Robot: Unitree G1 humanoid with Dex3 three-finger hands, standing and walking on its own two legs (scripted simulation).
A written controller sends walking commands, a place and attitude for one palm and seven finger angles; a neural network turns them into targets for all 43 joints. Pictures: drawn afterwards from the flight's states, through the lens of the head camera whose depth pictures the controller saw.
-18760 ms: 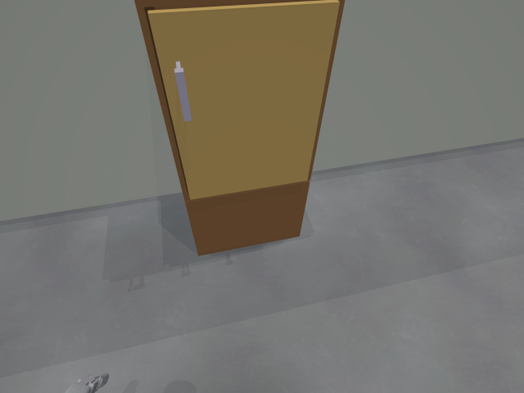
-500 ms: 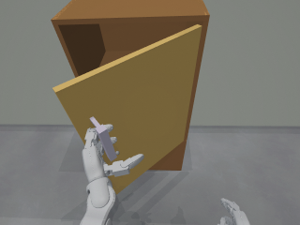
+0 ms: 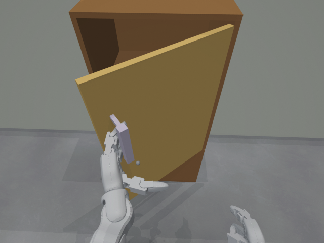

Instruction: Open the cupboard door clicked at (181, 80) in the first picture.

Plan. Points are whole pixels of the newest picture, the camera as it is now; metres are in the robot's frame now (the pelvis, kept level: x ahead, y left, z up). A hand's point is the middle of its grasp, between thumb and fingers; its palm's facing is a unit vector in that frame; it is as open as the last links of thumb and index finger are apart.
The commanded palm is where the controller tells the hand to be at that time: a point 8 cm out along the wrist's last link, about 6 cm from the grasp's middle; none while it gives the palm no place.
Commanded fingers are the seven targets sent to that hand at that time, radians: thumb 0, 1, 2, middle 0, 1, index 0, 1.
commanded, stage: slide the hand sideways off the handle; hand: left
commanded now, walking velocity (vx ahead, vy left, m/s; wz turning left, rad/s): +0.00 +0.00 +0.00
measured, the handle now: (121, 139) +0.34 +0.12 +0.09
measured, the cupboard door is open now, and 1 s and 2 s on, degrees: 39 42 42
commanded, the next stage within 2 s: draw the hand back to the body in 1.14 s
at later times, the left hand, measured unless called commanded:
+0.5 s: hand (130, 180) +0.24 +0.09 +0.08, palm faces -0.06 -1.00 +0.00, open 16.3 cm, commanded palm +0.21 +0.15 +0.08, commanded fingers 0.00 -0.50 0.30 -0.15 -0.30 -0.15 -0.30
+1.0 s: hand (99, 199) +0.20 +0.15 +0.08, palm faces +0.03 -1.00 -0.05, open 16.3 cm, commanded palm +0.16 +0.20 +0.08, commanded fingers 0.00 -0.50 0.30 -0.15 -0.30 -0.15 -0.30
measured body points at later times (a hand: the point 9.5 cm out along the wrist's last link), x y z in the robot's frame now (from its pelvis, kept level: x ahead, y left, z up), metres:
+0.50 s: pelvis -0.01 +0.02 +0.00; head +0.00 +0.01 +0.45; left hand +0.24 +0.14 +0.08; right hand +0.16 -0.19 -0.08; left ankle +0.03 +0.13 -0.70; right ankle -0.02 -0.10 -0.70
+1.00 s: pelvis +0.01 -0.01 -0.01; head +0.02 -0.02 +0.44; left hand +0.19 +0.20 +0.08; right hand +0.18 -0.23 -0.08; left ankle +0.03 +0.13 -0.70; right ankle -0.02 -0.10 -0.70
